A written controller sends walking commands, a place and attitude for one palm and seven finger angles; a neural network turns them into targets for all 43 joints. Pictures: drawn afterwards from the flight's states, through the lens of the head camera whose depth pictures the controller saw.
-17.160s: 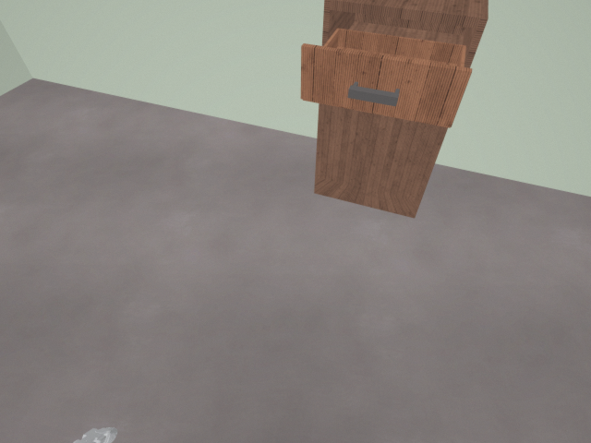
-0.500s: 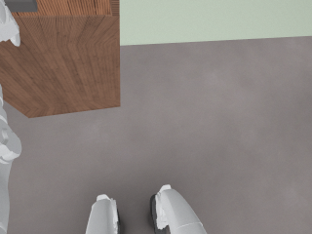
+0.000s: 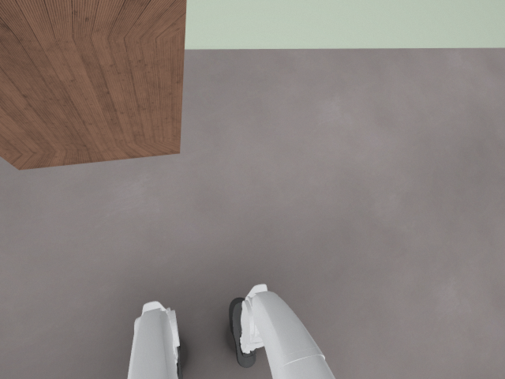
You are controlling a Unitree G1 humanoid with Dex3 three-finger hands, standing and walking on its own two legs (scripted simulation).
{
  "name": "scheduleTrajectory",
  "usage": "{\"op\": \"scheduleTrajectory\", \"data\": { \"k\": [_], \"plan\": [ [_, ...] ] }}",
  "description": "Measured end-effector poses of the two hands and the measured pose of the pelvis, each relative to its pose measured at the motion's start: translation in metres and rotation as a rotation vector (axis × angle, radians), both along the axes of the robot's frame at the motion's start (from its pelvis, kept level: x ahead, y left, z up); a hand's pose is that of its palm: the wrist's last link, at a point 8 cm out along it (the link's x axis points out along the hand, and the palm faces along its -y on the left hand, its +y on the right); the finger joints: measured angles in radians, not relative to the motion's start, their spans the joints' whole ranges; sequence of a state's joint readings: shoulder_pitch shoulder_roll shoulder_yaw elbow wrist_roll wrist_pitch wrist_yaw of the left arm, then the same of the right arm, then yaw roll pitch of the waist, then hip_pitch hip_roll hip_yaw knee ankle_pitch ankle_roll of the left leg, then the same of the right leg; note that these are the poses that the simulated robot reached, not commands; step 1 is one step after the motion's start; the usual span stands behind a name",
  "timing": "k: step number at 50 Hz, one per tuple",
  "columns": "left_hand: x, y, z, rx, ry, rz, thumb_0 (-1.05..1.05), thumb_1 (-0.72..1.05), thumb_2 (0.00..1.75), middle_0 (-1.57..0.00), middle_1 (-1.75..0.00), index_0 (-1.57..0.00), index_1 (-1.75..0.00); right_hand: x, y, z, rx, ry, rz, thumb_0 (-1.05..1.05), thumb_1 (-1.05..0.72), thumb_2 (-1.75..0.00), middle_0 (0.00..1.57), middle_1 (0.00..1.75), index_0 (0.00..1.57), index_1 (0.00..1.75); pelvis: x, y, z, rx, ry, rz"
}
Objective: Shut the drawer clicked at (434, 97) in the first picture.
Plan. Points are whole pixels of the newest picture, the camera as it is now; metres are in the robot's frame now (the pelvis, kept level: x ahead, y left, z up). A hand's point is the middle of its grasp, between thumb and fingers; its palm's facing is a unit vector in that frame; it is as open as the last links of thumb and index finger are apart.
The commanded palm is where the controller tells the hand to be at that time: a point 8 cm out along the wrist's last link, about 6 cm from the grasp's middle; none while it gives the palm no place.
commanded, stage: pull the fist back off the drawer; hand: left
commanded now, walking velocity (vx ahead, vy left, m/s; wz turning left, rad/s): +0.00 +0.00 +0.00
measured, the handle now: out of the picture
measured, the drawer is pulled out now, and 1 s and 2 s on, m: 0.00 0.00 0.00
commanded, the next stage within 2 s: draw the hand back to the body in 0.58 s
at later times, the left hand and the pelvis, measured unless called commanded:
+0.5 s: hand out of the picture +0.59 +0.22 +0.10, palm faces +0.06 -1.00 -0.03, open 3.2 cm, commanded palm +0.56 +0.24 +0.10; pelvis +0.02 +0.00 +0.02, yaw +0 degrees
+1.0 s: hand out of the picture +0.50 +0.23 +0.14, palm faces +0.10 -0.99 -0.05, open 3.3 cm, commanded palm +0.45 +0.26 +0.15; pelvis +0.08 -0.01 +0.07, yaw +0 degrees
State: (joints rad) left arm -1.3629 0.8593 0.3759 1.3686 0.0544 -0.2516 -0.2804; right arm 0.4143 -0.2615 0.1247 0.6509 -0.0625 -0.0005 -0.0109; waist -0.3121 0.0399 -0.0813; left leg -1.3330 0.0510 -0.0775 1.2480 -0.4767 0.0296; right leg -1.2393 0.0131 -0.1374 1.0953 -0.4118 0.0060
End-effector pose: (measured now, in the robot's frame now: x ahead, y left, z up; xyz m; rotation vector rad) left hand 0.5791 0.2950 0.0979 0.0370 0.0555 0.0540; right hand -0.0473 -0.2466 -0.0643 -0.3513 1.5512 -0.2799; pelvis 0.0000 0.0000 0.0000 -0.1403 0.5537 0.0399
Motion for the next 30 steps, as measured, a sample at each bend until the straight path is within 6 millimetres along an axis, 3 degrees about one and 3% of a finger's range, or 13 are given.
{"op": "scheduleTrajectory", "data": {
  "k": [16, 23, 30],
  "plan": [
    [-0.005, -0.010, 0.000, -0.016, 0.011, 0.015, 0.03, 0.72, 0.90, -1.40, -1.60, -1.40, -1.60, -0.006, 0.012, 0.003, 0.056, 0.007, -0.028, 0.00, -0.90, -0.89, 0.20, 0.29, 0.20, 0.30, 0.003, 0.003, 0.008, 0.010, -0.020, -0.009],
    [-0.010, -0.020, 0.001, -0.010, -0.003, 0.015, 0.02, 0.82, 0.90, -1.40, -1.60, -1.40, -1.60, 0.012, 0.009, 0.007, 0.080, -0.014, -0.039, 0.00, -0.90, -0.89, 0.20, 0.29, 0.20, 0.30, 0.016, 0.003, 0.018, 0.026, -0.041, -0.023],
    [-0.017, -0.028, -0.002, -0.018, 0.020, 0.025, 0.02, 0.88, 0.90, -1.40, -1.60, -1.40, -1.60, 0.047, 0.000, 0.009, 0.092, -0.060, -0.025, 0.00, -0.90, -0.89, 0.20, 0.29, 0.20, 0.30, 0.034, 0.001, 0.030, 0.044, -0.069, -0.033]
  ]
}}
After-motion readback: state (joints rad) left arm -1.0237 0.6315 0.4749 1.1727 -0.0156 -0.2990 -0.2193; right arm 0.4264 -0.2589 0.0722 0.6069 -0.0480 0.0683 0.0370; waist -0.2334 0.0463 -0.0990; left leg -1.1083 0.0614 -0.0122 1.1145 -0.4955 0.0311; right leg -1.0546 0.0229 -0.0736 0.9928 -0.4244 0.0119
